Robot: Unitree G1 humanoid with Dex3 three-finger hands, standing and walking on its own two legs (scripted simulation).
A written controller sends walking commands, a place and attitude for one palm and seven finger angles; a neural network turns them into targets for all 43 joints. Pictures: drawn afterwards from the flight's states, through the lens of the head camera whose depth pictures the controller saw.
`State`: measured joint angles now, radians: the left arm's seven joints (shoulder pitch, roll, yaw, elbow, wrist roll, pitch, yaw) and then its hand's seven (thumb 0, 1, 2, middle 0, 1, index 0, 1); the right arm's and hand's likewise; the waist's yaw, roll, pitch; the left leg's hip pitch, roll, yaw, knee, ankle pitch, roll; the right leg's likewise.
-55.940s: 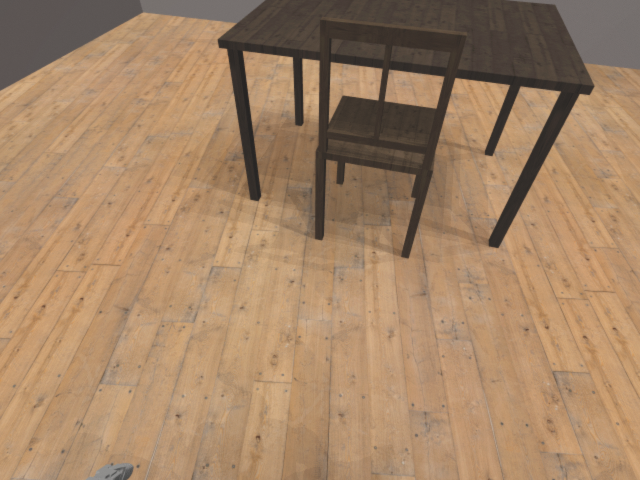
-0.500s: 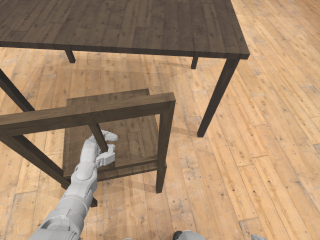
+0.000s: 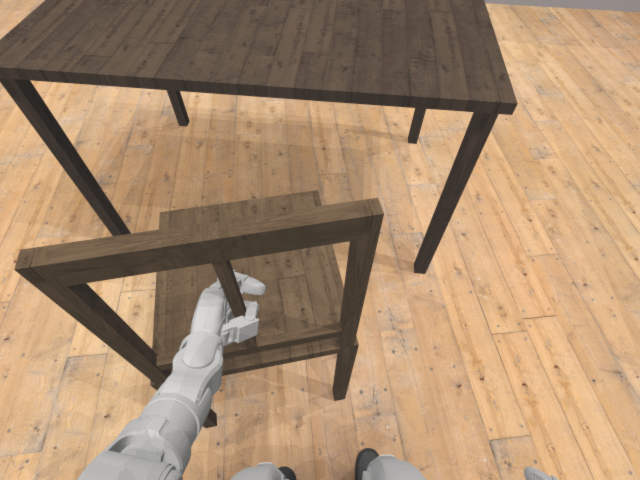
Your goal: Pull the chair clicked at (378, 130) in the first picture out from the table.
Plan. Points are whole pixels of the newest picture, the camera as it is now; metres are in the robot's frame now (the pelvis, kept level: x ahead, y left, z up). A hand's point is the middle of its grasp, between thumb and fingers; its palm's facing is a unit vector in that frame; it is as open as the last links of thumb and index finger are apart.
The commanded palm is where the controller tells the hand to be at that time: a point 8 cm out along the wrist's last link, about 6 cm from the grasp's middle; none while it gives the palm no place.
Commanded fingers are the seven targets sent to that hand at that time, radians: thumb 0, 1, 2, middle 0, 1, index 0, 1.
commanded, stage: step backward, pulling the chair out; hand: left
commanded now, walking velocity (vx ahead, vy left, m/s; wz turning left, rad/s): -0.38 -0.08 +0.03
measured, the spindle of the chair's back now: (238, 307) +0.36 +0.12 -0.07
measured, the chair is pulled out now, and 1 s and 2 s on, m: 0.37 0.43 0.68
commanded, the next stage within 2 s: stop walking, hand still on the chair in 1.66 s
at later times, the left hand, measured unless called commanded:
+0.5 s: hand (247, 331) +0.32 +0.11 -0.06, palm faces -0.06 -0.98 -0.17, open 5.0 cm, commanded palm +0.32 +0.16 -0.06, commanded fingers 0.00 0.90 0.90 -0.50 -1.45 -0.50 -1.45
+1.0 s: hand (242, 361) +0.28 +0.11 -0.06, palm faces -0.07 -0.98 -0.17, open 5.1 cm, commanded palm +0.27 +0.16 -0.05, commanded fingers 0.00 0.90 0.90 -0.50 -1.45 -0.50 -1.45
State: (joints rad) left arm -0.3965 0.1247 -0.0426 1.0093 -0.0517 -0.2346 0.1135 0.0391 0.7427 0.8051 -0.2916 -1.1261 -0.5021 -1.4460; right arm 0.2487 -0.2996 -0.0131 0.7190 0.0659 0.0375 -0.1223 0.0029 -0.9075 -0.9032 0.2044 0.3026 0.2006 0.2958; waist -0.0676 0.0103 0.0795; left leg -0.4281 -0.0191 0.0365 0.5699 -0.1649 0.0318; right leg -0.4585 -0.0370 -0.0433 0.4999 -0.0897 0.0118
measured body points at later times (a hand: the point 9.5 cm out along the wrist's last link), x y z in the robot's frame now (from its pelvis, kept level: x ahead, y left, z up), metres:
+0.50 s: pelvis -0.02 +0.01 +0.00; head +0.04 +0.01 +0.44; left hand +0.32 +0.16 -0.05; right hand +0.06 -0.27 -0.12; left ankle +0.04 +0.10 -0.73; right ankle +0.06 -0.13 -0.73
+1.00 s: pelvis -0.07 +0.01 +0.00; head +0.00 +0.01 +0.45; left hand +0.28 +0.16 -0.05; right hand +0.02 -0.28 -0.11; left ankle -0.06 +0.11 -0.73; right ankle -0.02 -0.14 -0.73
